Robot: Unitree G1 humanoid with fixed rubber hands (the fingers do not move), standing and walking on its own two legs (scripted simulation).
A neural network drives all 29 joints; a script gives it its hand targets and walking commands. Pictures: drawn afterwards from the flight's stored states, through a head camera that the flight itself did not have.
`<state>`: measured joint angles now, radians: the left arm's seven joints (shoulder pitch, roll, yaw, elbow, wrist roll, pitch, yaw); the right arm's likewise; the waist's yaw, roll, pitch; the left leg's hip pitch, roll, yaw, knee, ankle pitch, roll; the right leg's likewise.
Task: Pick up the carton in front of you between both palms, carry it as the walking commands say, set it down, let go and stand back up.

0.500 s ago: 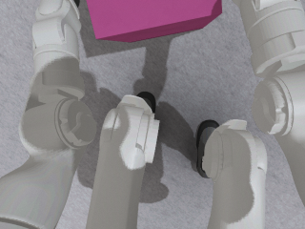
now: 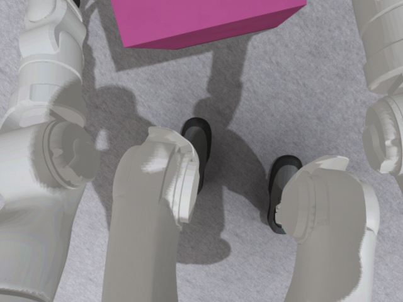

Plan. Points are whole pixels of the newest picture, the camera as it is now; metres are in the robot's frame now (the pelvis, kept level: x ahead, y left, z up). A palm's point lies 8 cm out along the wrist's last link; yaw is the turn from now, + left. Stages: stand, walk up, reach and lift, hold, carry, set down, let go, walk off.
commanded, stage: set down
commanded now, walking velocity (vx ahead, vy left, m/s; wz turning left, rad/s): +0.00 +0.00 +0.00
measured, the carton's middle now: out of the picture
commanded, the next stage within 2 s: let go in 1.06 s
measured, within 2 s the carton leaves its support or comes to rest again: neither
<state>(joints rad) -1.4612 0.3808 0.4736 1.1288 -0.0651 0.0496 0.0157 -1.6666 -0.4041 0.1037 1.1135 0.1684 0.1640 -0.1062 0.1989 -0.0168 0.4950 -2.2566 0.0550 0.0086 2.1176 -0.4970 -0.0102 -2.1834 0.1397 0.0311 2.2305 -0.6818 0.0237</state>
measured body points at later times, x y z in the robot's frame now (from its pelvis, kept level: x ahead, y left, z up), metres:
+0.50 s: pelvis +0.00 +0.01 +0.08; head +0.35 +0.07 +0.35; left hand +0.50 +0.34 -0.04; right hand +0.63 -0.01 -0.04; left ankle +0.13 +0.13 -0.34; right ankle +0.08 -0.11 -0.34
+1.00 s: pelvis +0.03 +0.01 +0.21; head +0.36 +0.05 +0.52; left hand +0.50 +0.34 +0.11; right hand +0.63 -0.04 +0.10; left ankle +0.13 +0.13 -0.34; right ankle +0.08 -0.11 -0.34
